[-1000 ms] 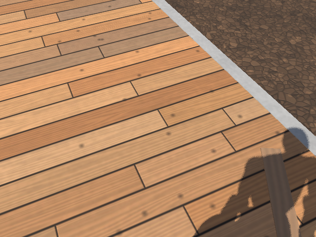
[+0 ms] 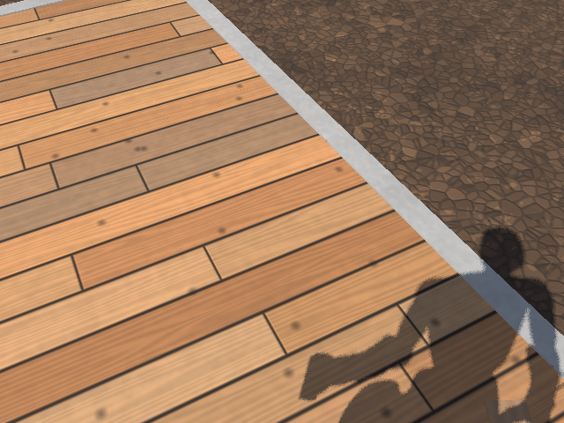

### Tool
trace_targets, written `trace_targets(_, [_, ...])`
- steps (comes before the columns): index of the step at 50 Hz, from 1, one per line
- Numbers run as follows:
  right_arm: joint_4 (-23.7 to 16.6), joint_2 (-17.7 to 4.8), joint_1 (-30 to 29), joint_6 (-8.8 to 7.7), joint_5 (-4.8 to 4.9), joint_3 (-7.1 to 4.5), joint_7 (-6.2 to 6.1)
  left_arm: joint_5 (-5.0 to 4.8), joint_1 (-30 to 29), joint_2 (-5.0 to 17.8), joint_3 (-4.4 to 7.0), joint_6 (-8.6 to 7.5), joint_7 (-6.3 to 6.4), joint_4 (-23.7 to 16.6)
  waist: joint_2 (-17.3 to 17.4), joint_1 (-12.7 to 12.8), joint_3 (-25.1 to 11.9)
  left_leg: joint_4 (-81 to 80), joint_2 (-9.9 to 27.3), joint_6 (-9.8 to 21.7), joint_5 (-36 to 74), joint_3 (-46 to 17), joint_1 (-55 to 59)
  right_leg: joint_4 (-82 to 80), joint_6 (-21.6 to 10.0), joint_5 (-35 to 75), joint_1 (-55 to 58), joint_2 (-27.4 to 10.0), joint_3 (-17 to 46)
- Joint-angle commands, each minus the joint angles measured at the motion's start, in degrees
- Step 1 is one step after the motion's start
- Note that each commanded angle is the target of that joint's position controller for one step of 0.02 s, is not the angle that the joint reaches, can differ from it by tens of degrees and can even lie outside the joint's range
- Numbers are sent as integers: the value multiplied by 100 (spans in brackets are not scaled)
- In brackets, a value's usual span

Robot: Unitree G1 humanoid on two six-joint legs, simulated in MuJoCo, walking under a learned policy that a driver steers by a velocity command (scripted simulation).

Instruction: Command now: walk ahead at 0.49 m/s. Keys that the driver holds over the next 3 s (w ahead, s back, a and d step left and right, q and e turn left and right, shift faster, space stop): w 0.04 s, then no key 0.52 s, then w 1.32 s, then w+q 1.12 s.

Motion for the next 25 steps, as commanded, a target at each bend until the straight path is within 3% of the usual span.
trace_targets(1, [-320,-761,-225,-93,10,-123,-114,68,189,239,66,32,37,-243,437,267,304,-1161,1627,987,374,-1244,-536,-831,157,872,-173,-245,18])
trace_targets(5, [-218,-859,148,8,42,-116,-195,60,-659,104,13,-33,-22,-438,426,-21,332,-819,1372,653,1607,-664,-290,-2565,214,1759,329,130,-301])
trace_targets(8, [-54,-891,443,108,80,-110,-206,28,-991,136,0,-29,-98,-544,607,-164,202,-354,1504,570,2044,-671,189,-3074,202,1742,628,355,-342])
trace_targets(10, [-19,-865,370,171,92,-105,-236,55,-975,279,39,-52,-150,-592,701,-58,66,105,1635,431,2308,-814,605,-3430,43,1443,785,442,-245])
trace_targets(12, [-57,-862,126,216,113,-104,-271,134,-259,515,148,-106,-152,-352,656,339,-309,922,1445,185,2583,-798,739,-4013,-173,1706,1735,636,-348])
trace_targets(13, [-90,-770,248,202,46,-68,-277,183,310,866,256,-139,-121,-179,352,470,-736,1805,1057,-31,2189,-589,449,-4019,-346,3487,2726,328,-149])
trace_targets(14, [-69,-290,869,138,-88,91,-242,285,825,1228,300,-106,-99,-109,-648,328,-1591,3424,548,-324,-355,-381,-1078,-3432,-1018,5733,4786,-925,1021])
trace_targets(15, [171,-16,1513,125,4,198,-205,230,1058,956,220,-13,-131,-44,-1408,312,-2363,4682,215,-551,-3171,-596,-1863,-3645,-1758,5805,5449,-1778,2152])
trace_targets(16, [216,-586,1291,187,117,50,-199,128,947,680,158,48,-178,-90,-797,394,-2203,5191,445,-576,-3151,-960,-1980,-4020,-1617,4197,4842,-1519,2189])
trace_targets(17, [57,-719,709,274,170,-11,-235,71,379,601,118,74,-176,-193,-402,304,-1466,5260,648,-614,-2809,-823,-2260,-4297,-1361,3086,4070,-1285,1817])
trace_targets(18, [-5,-660,335,379,136,-37,-295,92,-113,479,55,83,-165,-277,-81,197,-986,5049,846,-678,-2454,-763,-2180,-4576,-1192,2376,3258,-1046,1450])
trace_targets(20, [-17,-424,293,556,46,-37,-400,215,-649,454,41,103,-149,-297,-306,-99,-572,4187,1013,-751,-1884,-680,-1334,-4990,-977,1619,1926,-630,819])
trace_targets(22, [77,-237,411,609,24,-9,-470,295,-617,414,40,123,-118,-206,-476,-143,-556,3443,879,-776,-1756,-488,-816,-5064,-1001,1595,1565,-388,416])
trace_targets(25, [100,-274,251,665,9,-13,-503,202,-468,449,45,163,-49,-94,-464,-38,-687,2499,842,-729,-1223,-439,-468,-5122,-1037,480,1662,-411,489])
Next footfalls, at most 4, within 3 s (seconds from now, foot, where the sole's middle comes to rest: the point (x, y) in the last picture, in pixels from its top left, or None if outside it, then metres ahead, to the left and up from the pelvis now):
0.26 right None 0.31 -0.18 -0.78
0.58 left None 0.25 0.08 -0.78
1.34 left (254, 370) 0.65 0.07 -0.78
1.94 right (335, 263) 0.97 -0.16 -0.78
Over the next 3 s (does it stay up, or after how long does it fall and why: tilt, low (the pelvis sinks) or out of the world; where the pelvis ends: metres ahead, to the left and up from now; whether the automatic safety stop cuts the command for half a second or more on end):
stays up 1.38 0.09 -0.02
